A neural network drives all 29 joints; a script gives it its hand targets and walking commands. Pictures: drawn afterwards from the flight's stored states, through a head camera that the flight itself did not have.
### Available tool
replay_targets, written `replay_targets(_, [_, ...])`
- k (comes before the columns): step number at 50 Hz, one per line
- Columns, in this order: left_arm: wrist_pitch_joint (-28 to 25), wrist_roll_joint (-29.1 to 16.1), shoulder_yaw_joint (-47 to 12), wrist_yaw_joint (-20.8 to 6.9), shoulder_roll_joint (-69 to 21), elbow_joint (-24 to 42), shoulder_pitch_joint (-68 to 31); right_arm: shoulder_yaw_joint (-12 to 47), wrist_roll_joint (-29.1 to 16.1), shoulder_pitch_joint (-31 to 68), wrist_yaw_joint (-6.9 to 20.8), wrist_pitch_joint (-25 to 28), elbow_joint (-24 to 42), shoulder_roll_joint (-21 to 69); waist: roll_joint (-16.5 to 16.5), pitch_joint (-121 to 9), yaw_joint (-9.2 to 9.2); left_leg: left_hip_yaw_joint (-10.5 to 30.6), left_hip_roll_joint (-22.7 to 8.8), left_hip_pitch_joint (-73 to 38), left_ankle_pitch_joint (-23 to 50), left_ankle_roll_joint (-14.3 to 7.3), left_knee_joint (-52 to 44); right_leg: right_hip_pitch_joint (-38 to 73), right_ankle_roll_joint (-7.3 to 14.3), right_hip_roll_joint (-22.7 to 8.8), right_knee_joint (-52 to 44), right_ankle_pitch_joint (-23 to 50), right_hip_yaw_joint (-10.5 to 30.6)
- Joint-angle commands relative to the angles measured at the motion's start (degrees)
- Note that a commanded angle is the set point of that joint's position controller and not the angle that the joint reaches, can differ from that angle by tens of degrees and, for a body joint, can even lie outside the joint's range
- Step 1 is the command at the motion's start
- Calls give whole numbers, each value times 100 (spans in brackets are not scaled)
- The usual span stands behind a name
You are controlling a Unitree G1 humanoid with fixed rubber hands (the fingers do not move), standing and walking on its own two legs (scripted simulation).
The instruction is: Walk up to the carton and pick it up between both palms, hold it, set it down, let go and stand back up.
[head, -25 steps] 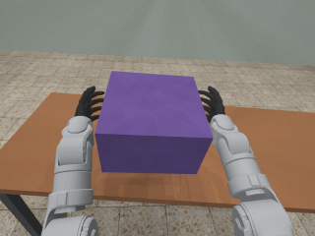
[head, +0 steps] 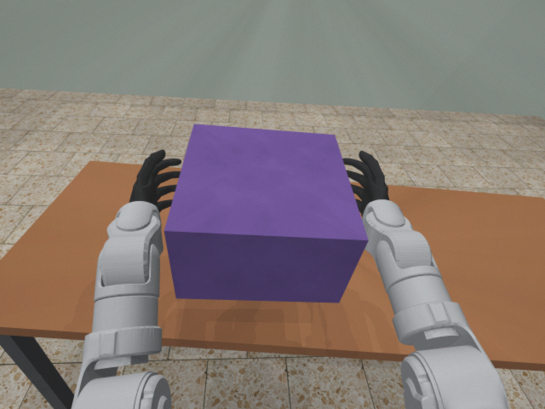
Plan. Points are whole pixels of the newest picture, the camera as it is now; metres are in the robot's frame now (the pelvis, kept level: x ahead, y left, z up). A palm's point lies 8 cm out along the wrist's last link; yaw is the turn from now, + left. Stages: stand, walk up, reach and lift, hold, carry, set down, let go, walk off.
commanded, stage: hold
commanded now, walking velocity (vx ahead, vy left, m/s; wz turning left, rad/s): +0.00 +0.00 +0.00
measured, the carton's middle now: (262, 208) +0.38 +0.00 +0.15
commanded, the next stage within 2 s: set down in 1.02 s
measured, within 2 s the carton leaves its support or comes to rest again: neither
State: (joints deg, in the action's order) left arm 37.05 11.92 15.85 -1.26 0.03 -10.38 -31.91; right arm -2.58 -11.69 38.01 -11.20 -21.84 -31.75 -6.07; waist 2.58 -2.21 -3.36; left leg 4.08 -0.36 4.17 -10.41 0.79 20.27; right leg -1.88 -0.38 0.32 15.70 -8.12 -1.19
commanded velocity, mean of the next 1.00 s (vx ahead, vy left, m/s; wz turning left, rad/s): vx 0.00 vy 0.00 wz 0.00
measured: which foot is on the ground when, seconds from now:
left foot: down 0.00-1.00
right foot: down 0.00-1.00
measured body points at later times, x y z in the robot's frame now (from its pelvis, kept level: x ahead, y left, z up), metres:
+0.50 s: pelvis +0.00 +0.00 +0.00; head -0.05 +0.02 +0.45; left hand +0.37 +0.16 +0.18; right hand +0.38 -0.17 +0.19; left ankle +0.01 +0.13 -0.75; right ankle +0.01 -0.12 -0.75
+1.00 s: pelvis +0.00 +0.00 +0.00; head -0.05 +0.03 +0.45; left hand +0.37 +0.17 +0.18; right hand +0.38 -0.16 +0.18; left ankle +0.01 +0.13 -0.75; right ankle +0.01 -0.12 -0.75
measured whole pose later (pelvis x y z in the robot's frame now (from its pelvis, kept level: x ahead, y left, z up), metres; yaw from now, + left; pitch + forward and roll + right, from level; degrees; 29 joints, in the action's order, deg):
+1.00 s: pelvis +0.00 +0.00 +0.00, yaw +0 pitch -5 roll -1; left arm 37.2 11.9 15.2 -1.1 0.2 -10.5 -32.1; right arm -3.5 -11.6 38.1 -10.9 -21.7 -31.9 -5.8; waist 2.4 -2.6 -3.5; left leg 3.8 -0.2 5.0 -10.4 0.6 20.5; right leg -2.6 -0.5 0.2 15.8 -8.1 -1.1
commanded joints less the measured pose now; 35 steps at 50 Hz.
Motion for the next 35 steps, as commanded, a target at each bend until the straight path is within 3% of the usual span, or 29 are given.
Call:
replay_targets(1, [-519,-930,-3166,-674,-3493,1176,-4440,2392,-553,4621,693,517,2127,3952,-469,-2437,-68,-335,340,-568,1631,200,-114,618,-198,335,3,1101,-192])
replay_targets(2, [-524,-985,-3265,-643,-3479,1212,-4433,2400,-539,4734,690,521,2267,3970,-326,-2526,-73,-337,336,-582,1676,176,-97,585,-218,344,12,1143,-227])
replay_targets(3, [-453,-927,-3155,-646,-3476,866,-4279,2292,-533,4674,692,489,2072,3813,-501,-2233,-118,-314,335,-587,1589,199,-119,431,-160,323,-59,1020,-229])
replay_targets(6, [-480,-850,-2988,-640,-3341,768,-4264,2339,-512,4684,720,465,1943,3939,-329,-2189,30,-376,345,-492,1376,122,-187,504,-194,277,-55,941,-205])
replay_targets(8, [-555,-998,-3175,-578,-3534,1001,-4563,2362,-620,4942,743,552,2094,3975,-444,-2500,18,-336,305,-489,1515,202,-103,534,-171,357,27,926,-214])
replay_targets(9, [-486,-886,-3102,-584,-3537,727,-4345,2271,-541,4844,745,540,1913,3873,-504,-2266,23,-363,305,-557,1461,203,-126,391,-140,356,-2,802,-216])
replay_targets(11, [-525,-1006,-3167,-588,-3551,743,-4343,2327,-548,4806,741,579,2060,3825,-357,-2557,-60,-336,276,-607,1598,204,-87,466,-144,393,-27,964,-264])
replay_targets(12, [-563,-1000,-3287,-564,-3592,1110,-4529,2324,-591,4771,759,553,2066,4002,-466,-2739,-109,-297,296,-623,1697,212,-84,551,-166,351,18,1109,-247])
replay_targets(13, [-514,-954,-3110,-567,-3516,803,-4361,2343,-564,4679,752,489,1851,3779,-426,-2336,-48,-329,302,-651,1685,199,-105,459,-168,355,-40,1071,-221])
replay_targets(14, [-526,-884,-3078,-597,-3482,891,-4503,2279,-573,4670,756,457,1717,3914,-393,-2299,-65,-314,290,-630,1582,192,-103,479,-187,373,-18,967,-199])
replay_targets(16, [-489,-901,-2893,-601,-3370,766,-4363,2425,-547,4749,729,469,1934,3828,-231,-2372,94,-362,326,-553,1589,131,-96,523,-183,326,-8,1063,-189])
replay_targets(18, [-471,-803,-2911,-636,-3374,757,-4240,2367,-543,4526,709,432,1797,3914,-165,-2159,11,-346,325,-473,1491,120,-171,691,-243,325,-38,1141,-154])
replay_targets(19, [-524,-954,-3153,-650,-3519,1115,-4332,2425,-609,4689,686,538,2219,4038,-309,-2654,-76,-349,326,-621,1781,170,-45,793,-228,333,64,1444,-174])
replay_targets(20, [-472,-907,-3108,-644,-3431,1057,-4289,2401,-606,4523,667,453,1976,3947,-409,-2404,-105,-318,334,-686,1800,175,-74,646,-235,320,4,1407,-188])
replay_targets(21, [-446,-891,-3113,-677,-3417,949,-4232,2427,-639,4691,640,483,2211,3862,-368,-2381,-91,-368,342,-674,1755,207,-52,672,-236,358,-5,1321,-192])
replay_targets(22, [-412,-784,-2894,-688,-3191,794,-4190,2421,-587,4606,657,407,1946,3834,-283,-2114,59,-374,356,-508,1572,110,-107,657,-254,284,-29,1260,-165])
replay_targets(23, [-438,-852,-2893,-696,-3229,811,-4297,2397,-583,4795,667,434,2110,3969,-196,-2208,14,-344,344,-411,1405,94,-146,633,-263,279,-27,1184,-168])
replay_targets(25, [-417,-723,-2673,-716,-3117,524,-4421,2256,-489,4721,687,377,1639,3936,-275,-1841,99,-397,362,-231,951,35,-260,463,-229,230,-90,735,-170])
replay_targets(27, [-475,-850,-2940,-718,-3360,898,-4364,2341,-533,4730,674,461,2008,4041,-208,-2262,-6,-391,372,-461,1301,72,-180,695,-272,254,-9,1113,-151])
replay_targets(28, [-492,-844,-3032,-718,-3454,990,-4363,2432,-568,4861,638,527,2290,4083,-363,-2575,-17,-354,396,-509,1503,86,-94,801,-259,273,38,1385,-120])
replay_targets(29, [-539,-990,-3240,-675,-3517,1193,-4442,2403,-610,4709,625,522,2322,4051,-419,-2761,-150,-295,349,-583,1784,153,-33,816,-276,328,75,1535,-182])
replay_targets(30, [-552,-984,-3281,-636,-3497,1310,-4450,2474,-638,4673,640,509,2239,4052,-612,-2752,-69,-328,358,-787,2128,232,36,752,-258,355,103,1705,-195])
replay_targets(31, [-516,-946,-3198,-626,-3393,1297,-4430,2576,-709,4657,642,487,2278,3933,-584,-2615,-43,-319,339,-819,2175,254,70,691,-223,370,99,1645,-191])
replay_targets(32, [-451,-792,-2960,-667,-3219,891,-4171,2468,-621,4483,633,387,2032,3838,-368,-2173,5,-333,354,-586,1807,167,-46,655,-256,312,32,1406,-177])
replay_targets(33, [-480,-830,-2962,-653,-3305,1067,-4259,2538,-658,4635,657,429,2130,4020,-320,-2328,74,-323,349,-493,1659,128,-119,750,-250,282,52,1295,-203])
replay_targets(34, [-423,-777,-2821,-679,-3302,724,-4163,2457,-587,4732,659,445,2073,3896,-265,-2151,138,-351,313,-398,1397,86,-183,651,-246,282,-20,1011,-167])
replay_targets(35, [-445,-885,-2988,-710,-3347,886,-4117,2336,-503,4443,640,423,2042,3979,-211,-2169,-80,-388,371,-417,1444,128,-156,657,-232,311,-30,1117,-182])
